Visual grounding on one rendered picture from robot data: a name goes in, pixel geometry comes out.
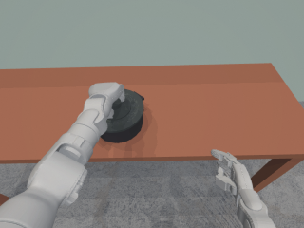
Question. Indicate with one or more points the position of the robot left upper arm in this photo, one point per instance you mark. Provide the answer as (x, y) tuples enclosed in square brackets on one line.
[(58, 182)]

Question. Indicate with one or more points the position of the robot right hand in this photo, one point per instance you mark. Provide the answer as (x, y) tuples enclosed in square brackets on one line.
[(234, 178)]

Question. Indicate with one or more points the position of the table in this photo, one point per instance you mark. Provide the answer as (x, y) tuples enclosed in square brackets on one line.
[(246, 110)]

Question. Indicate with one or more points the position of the right robot forearm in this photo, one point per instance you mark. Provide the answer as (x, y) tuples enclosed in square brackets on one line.
[(251, 211)]

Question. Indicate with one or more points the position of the pot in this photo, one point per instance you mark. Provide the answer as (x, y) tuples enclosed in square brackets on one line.
[(124, 136)]

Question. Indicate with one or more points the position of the left robot forearm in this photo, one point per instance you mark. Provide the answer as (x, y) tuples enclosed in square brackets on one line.
[(79, 141)]

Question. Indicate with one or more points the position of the robot left hand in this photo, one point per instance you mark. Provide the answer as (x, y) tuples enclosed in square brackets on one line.
[(114, 90)]

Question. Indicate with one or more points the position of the knob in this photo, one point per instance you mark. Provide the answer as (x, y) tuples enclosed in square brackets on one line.
[(117, 104)]

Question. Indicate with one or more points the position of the lid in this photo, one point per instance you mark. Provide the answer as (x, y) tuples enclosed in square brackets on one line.
[(127, 115)]

